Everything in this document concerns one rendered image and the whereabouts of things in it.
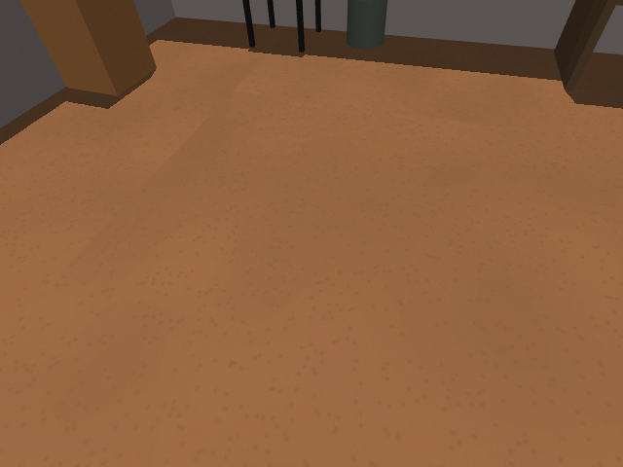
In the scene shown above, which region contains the desk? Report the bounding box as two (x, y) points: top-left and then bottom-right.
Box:
(554, 0), (623, 90)

